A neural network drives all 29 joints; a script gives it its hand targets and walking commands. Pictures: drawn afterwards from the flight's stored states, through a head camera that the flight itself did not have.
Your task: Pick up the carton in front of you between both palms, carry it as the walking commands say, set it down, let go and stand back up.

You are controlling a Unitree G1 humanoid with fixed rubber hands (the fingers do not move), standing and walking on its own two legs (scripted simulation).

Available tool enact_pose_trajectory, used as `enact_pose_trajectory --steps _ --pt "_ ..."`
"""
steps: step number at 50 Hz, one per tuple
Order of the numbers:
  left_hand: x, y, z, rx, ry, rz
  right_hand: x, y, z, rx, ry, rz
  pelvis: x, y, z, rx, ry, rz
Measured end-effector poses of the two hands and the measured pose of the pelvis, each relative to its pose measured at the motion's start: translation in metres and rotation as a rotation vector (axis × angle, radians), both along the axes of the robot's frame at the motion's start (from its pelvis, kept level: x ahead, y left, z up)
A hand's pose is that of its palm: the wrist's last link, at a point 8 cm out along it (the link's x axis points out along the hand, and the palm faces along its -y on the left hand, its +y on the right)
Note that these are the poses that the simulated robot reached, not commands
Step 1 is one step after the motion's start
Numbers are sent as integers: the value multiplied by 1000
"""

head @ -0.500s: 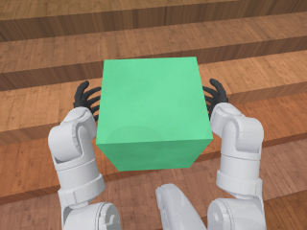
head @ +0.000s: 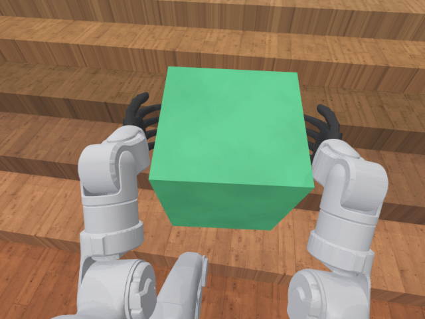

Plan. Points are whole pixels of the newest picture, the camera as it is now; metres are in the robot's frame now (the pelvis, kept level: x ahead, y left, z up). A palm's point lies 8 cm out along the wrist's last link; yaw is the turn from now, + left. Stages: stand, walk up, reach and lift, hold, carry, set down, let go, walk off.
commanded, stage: carry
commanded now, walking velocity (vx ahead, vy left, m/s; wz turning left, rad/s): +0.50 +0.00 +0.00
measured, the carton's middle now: (226, 159) +0.38 +0.04 +0.11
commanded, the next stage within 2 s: none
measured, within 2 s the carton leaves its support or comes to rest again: neither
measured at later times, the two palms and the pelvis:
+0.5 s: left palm out of the picture +0.68 +0.16 +0.30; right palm out of the picture +0.65 -0.14 +0.32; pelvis +0.31 +0.04 +0.13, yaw -1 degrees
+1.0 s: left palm out of the picture +0.98 +0.18 +0.45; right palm out of the picture +0.99 -0.12 +0.43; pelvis +0.64 +0.02 +0.27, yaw +0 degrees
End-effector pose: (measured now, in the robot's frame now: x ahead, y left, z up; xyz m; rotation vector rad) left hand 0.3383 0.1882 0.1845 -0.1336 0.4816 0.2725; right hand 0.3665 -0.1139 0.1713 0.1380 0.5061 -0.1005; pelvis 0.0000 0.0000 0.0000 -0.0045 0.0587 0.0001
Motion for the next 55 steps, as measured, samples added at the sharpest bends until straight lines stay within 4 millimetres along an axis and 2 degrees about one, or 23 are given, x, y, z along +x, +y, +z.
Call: enact_pose_trajectory --steps 4,8,10,14,18,22,25,30,33,35,37,41,45,48,52,55 --pt "70 -7 23 18 16 -59 52 -5 17 16 17 -34 60 19 13 42 11 -7" --pt "147 -22 25 -16 78 -156 97 -18 23 2 83 -131 120 46 29 64 28 -14" --pt "181 -31 24 -37 105 -208 111 -26 26 -19 115 -181 140 54 41 71 16 -10" --pt "220 -39 32 -80 156 -217 136 -35 42 -33 171 -235 177 59 79 71 4 -18" --pt "258 -36 67 -72 101 -201 182 -33 79 -9 114 -230 219 62 110 39 3 -33" --pt "304 -26 104 -58 14 -172 241 -26 123 -36 26 -193 269 54 125 18 11 -25" --pt "341 -23 120 -74 0 -159 287 -23 145 -64 12 -157 313 41 135 -8 8 -12" --pt "403 -16 129 -83 61 -98 375 -14 157 -53 68 -73 391 16 152 -63 36 -7" --pt "429 -5 135 -58 112 -8 430 -1 157 -30 112 18 428 0 170 -61 23 -2" --pt "441 2 141 -29 143 33 455 6 158 -5 137 42 445 -3 186 -68 13 -1" --pt "454 7 152 -26 165 55 472 11 164 21 161 49 465 -4 206 -61 8 0" --pt "498 7 187 -43 124 53 510 10 196 25 123 34 509 -7 238 -25 -1 12" --pt "558 0 233 -13 34 13 557 1 233 17 29 3 560 2 254 -1 1 4" --pt "608 -5 258 15 9 -29 595 -5 252 22 3 -26 604 13 262 26 1 -6" --pt "681 -16 271 7 39 -95 649 -13 265 21 36 -75 668 31 275 70 28 -9" --pt "737 -30 274 -13 91 -181 679 -26 273 -2 93 -153 709 48 293 74 29 -10"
